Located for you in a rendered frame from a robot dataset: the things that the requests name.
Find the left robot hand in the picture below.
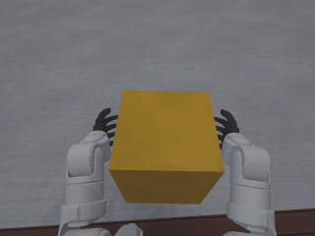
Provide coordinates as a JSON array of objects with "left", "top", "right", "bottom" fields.
[{"left": 93, "top": 108, "right": 118, "bottom": 146}]

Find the robot left thigh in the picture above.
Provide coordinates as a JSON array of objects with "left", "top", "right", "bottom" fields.
[{"left": 114, "top": 224, "right": 144, "bottom": 236}]

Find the robot left forearm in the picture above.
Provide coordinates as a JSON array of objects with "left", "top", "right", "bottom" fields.
[{"left": 58, "top": 130, "right": 111, "bottom": 236}]

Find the robot right forearm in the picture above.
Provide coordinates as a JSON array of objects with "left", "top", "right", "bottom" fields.
[{"left": 221, "top": 133, "right": 277, "bottom": 236}]

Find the carton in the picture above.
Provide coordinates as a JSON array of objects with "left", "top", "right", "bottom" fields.
[{"left": 108, "top": 90, "right": 224, "bottom": 205}]

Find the right robot hand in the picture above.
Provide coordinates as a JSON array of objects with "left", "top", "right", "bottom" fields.
[{"left": 214, "top": 109, "right": 239, "bottom": 149}]

